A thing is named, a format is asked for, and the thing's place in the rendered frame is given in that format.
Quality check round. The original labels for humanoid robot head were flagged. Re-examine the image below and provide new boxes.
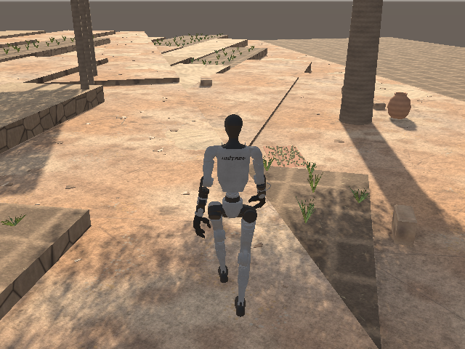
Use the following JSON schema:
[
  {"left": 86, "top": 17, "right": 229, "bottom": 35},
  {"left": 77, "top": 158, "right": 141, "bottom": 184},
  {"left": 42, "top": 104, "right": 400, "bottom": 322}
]
[{"left": 221, "top": 114, "right": 246, "bottom": 149}]

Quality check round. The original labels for left robot upper arm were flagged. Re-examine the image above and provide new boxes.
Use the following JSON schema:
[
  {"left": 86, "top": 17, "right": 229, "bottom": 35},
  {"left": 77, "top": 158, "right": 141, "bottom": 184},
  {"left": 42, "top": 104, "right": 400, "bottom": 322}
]
[{"left": 202, "top": 145, "right": 219, "bottom": 187}]

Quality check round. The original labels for right robot forearm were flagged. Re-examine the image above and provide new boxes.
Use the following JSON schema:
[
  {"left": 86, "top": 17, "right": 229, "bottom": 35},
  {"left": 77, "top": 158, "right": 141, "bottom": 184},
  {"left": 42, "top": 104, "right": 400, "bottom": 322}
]
[{"left": 256, "top": 175, "right": 266, "bottom": 198}]

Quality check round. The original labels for left robot forearm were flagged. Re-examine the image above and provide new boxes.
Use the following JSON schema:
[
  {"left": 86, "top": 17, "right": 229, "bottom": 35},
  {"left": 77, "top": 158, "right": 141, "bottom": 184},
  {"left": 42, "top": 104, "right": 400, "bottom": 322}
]
[{"left": 195, "top": 176, "right": 209, "bottom": 217}]

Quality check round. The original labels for robot right shin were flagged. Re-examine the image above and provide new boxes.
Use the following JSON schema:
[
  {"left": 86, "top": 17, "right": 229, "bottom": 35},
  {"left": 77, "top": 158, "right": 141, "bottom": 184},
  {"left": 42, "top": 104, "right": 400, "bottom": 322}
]
[{"left": 238, "top": 253, "right": 251, "bottom": 306}]

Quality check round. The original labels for right robot upper arm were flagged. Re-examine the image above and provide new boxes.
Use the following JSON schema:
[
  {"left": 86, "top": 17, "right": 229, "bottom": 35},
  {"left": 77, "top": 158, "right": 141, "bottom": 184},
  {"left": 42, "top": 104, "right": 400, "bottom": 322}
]
[{"left": 248, "top": 146, "right": 265, "bottom": 185}]

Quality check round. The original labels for robot right hand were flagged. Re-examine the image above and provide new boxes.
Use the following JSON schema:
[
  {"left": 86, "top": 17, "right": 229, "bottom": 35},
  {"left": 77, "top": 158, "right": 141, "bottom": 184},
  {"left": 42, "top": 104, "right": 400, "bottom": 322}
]
[{"left": 248, "top": 194, "right": 266, "bottom": 209}]

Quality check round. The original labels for robot left hand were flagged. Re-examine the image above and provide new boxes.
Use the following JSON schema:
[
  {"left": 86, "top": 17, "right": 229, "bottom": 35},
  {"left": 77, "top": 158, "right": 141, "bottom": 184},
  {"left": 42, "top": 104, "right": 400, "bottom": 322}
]
[{"left": 193, "top": 215, "right": 211, "bottom": 238}]

